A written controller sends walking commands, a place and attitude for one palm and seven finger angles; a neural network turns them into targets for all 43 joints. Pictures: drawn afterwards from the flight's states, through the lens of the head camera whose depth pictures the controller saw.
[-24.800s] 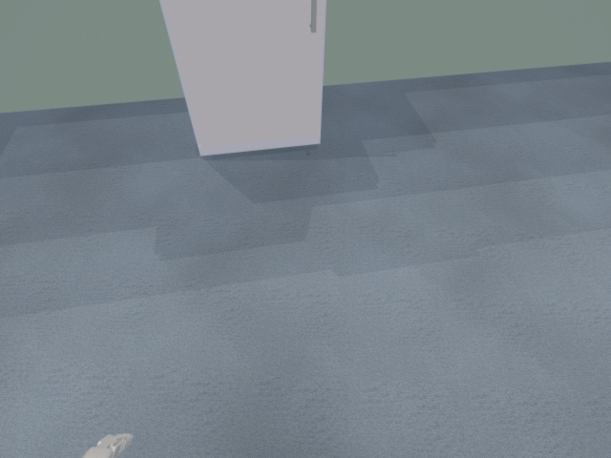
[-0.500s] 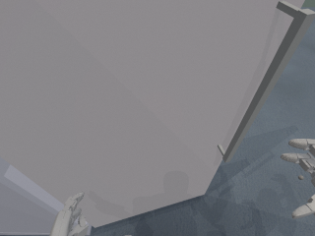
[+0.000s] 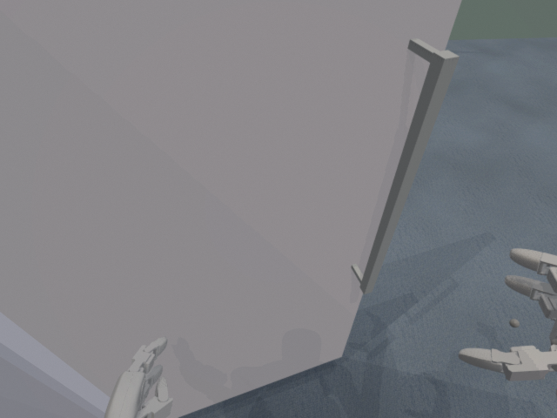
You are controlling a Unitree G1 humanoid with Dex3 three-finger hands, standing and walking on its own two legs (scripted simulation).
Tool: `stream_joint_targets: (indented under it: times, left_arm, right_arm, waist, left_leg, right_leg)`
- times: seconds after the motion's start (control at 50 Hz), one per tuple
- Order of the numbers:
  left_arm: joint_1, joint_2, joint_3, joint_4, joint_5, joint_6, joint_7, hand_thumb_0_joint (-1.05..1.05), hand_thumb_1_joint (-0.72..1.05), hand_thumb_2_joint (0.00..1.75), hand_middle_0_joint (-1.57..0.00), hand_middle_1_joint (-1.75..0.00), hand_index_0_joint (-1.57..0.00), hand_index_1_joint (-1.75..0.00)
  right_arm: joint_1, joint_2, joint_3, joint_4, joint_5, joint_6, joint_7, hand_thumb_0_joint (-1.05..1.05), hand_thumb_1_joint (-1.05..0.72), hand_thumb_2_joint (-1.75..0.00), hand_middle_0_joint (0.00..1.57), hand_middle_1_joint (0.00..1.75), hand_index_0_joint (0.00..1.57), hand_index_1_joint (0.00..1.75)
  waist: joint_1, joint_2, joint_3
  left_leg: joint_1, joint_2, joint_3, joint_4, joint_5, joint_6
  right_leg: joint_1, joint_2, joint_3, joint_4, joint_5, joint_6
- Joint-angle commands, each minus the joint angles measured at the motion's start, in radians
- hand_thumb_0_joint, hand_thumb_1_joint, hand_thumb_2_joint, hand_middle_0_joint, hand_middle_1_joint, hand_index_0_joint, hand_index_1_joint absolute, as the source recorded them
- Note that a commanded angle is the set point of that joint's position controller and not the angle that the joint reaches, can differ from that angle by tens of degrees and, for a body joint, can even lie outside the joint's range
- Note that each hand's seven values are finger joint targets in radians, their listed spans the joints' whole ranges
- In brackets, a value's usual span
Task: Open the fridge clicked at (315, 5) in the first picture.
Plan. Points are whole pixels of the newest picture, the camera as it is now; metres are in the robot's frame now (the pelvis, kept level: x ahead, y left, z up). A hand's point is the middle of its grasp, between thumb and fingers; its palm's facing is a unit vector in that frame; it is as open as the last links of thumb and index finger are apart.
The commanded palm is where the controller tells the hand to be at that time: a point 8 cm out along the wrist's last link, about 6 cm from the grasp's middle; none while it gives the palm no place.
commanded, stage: draw the hand back to the body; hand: right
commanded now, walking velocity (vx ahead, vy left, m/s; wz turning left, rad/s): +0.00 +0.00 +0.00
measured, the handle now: (385, 200) +0.41 -0.16 +0.11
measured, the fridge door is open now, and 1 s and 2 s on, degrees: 74 74 74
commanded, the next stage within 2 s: step back with the hand held close in 0.88 s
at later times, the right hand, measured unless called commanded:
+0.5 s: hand (526, 285) +0.22 -0.25 +0.18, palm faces +0.46 +0.78 -0.42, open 8.8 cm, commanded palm +0.17 -0.28 +0.20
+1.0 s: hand (516, 302) +0.20 -0.23 +0.18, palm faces +0.48 +0.77 -0.41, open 7.4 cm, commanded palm +0.16 -0.25 +0.20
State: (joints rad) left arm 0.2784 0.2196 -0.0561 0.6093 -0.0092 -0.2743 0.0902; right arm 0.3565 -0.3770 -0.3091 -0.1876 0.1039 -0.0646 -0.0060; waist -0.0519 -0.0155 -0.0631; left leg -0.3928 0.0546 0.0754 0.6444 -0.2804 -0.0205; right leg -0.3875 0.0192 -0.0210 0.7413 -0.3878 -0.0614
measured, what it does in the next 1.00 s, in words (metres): shifts its weight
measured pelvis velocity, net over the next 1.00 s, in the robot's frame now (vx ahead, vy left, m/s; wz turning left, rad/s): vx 0.02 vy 0.05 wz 0.00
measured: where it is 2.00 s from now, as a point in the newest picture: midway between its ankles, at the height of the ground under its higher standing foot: outside the picture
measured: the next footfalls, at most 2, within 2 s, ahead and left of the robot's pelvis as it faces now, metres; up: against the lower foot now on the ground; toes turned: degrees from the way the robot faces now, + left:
none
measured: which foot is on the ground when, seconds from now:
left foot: down 0.00-1.00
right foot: down 0.00-1.00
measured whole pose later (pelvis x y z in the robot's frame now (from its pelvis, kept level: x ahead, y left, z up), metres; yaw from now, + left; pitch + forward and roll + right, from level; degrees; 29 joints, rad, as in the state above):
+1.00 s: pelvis +0.02 +0.05 +0.02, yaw +0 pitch -4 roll +1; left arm 0.22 0.21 -0.03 0.68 0.00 -0.19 0.07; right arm 0.44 -0.37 -0.34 -0.35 0.06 -0.08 -0.11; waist -0.09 -0.07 0.00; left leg -0.15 0.01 0.09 0.44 -0.22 0.01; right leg -0.11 -0.02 -0.01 0.48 -0.29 0.00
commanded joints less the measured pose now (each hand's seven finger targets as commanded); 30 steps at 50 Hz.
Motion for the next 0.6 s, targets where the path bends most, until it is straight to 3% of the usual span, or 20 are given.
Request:
stream_joint_targets:
  times: [0.0,0.06,0.12,0.22,0.28,0.3,0.46,0.52,0.58]
  left_arm:
    - [-0.106,0.152,0.068,-0.121,-0.004,-0.033,0.019,0.0,0.9,0.9,-0.2,-0.3,-0.2,-0.3]
    - [-0.118,0.142,0.067,-0.113,-0.004,-0.017,0.017,0.0,0.9,0.9,-0.2,-0.3,-0.2,-0.3]
    - [-0.13,0.14,0.067,-0.111,-0.001,-0.006,0.009,0.0,0.9,0.9,-0.2,-0.3,-0.2,-0.3]
    - [-0.138,0.136,0.074,-0.11,0.005,0.007,-0.01,0.0,0.9,0.9,-0.2,-0.3,-0.2,-0.3]
    - [-0.147,0.134,0.079,-0.109,0.004,0.023,-0.012,0.0,0.9,0.9,-0.2,-0.3,-0.2,-0.3]
    - [-0.146,0.13,0.079,-0.111,0.003,0.025,-0.014,0.0,0.9,0.9,-0.2,-0.3,-0.2,-0.3]
    - [-0.168,0.12,0.077,-0.115,0.002,0.027,-0.016,0.0,0.9,0.9,-0.2,-0.3,-0.2,-0.3]
    - [-0.17,0.121,0.078,-0.108,0.0,0.034,-0.011,0.0,0.9,0.9,-0.2,-0.3,-0.2,-0.3]
    - [-0.175,0.128,0.085,-0.108,-0.002,0.043,-0.005,0.0,0.9,0.9,-0.2,-0.3,-0.2,-0.3]
  right_arm:
    - [-0.177,-0.211,-0.105,-0.257,-0.042,-0.065,-0.132,0.0,-0.03,-0.48,0.23,0.81,0.23,0.81]
    - [-0.172,-0.188,-0.093,-0.239,-0.051,-0.061,-0.142,0.0,-0.14,-0.53,0.23,0.75,0.23,0.75]
    - [-0.14,-0.165,-0.074,-0.264,-0.051,-0.058,-0.142,0.0,-0.25,-0.58,0.22,0.68,0.22,0.68]
    - [-0.048,-0.174,-0.1,-0.326,-0.053,-0.054,-0.141,0.0,-0.43,-0.67,0.22,0.58,0.22,0.58]
    - [-0.011,-0.193,-0.139,-0.335,-0.049,-0.053,-0.14,0.0,-0.54,-0.73,0.21,0.51,0.21,0.51]
    - [-0.001,-0.197,-0.149,-0.352,-0.05,-0.057,-0.139,0.0,-0.57,-0.74,0.21,0.49,0.21,0.49]
    - [-0.009,-0.206,-0.164,-0.448,-0.046,-0.069,-0.136,0.0,-0.86,-0.88,0.2,0.32,0.2,0.32]
    - [0.029,-0.177,-0.151,-0.364,-0.041,-0.055,-0.131,0.0,-0.9,-0.9,0.2,0.3,0.2,0.3]
    - [0.004,-0.194,-0.167,-0.358,-0.039,-0.062,-0.128,0.0,-0.9,-0.9,0.2,0.3,0.2,0.3]
  waist:
    - [0.005,-0.099,-0.043]
    - [0.002,-0.092,-0.02]
    - [-0.006,-0.09,-0.037]
    - [-0.021,-0.066,-0.06]
    - [-0.027,-0.056,-0.027]
    - [-0.032,-0.052,-0.046]
    - [-0.03,-0.116,-0.033]
    - [-0.024,-0.029,0.024]
    - [-0.024,0.01,0.016]
  left_leg:
    - [0.124,-0.006,-0.022,-0.1,0.032,0.056]
    - [0.149,-0.005,-0.019,-0.122,0.052,0.054]
    - [0.19,-0.001,-0.016,-0.148,0.105,0.053]
    - [0.254,0.002,-0.007,-0.182,0.2,0.051]
    - [0.273,0.002,-0.005,-0.204,0.216,0.052]
    - [0.287,0.003,-0.005,-0.203,0.224,0.052]
    - [0.289,0.004,-0.013,-0.236,0.23,0.05]
    - [0.266,0.005,-0.016,-0.255,0.21,0.045]
    - [0.267,0.009,-0.02,-0.269,0.172,0.042]
  right_leg:
    - [0.033,-0.092,0.153,-0.313,0.073,0.081]
    - [0.078,-0.09,0.146,-0.337,0.123,0.09]
    - [0.14,-0.093,0.13,-0.337,0.271,0.099]
    - [0.206,-0.098,0.096,-0.321,0.51,0.107]
    - [0.2,-0.095,0.077,-0.326,0.512,0.099]
    - [0.206,-0.093,0.072,-0.324,0.517,0.098]
    - [0.23,-0.08,0.037,-0.326,0.435,0.066]
    - [0.207,-0.081,0.025,-0.329,0.367,0.049]
    - [0.202,-0.079,0.019,-0.33,0.317,0.036]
